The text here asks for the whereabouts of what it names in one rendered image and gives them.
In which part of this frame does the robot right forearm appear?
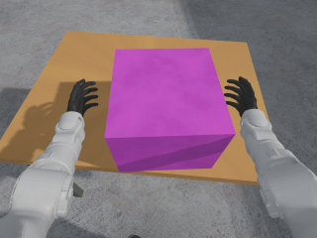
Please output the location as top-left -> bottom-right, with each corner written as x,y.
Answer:
240,108 -> 317,184

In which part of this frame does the robot left forearm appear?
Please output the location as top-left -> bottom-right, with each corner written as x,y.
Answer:
9,111 -> 85,211

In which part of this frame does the robot left upper arm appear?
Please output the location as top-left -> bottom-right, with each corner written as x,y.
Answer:
0,168 -> 74,238

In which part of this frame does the robot right upper arm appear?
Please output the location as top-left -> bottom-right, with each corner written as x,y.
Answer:
257,163 -> 317,238

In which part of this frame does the carton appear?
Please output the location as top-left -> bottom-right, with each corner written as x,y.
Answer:
104,48 -> 236,173

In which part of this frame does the right robot hand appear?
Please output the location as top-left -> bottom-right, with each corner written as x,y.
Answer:
224,76 -> 258,117

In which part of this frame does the left robot hand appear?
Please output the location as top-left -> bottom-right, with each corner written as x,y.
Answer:
66,78 -> 99,118

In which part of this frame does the table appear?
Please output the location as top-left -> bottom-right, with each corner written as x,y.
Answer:
0,31 -> 272,197

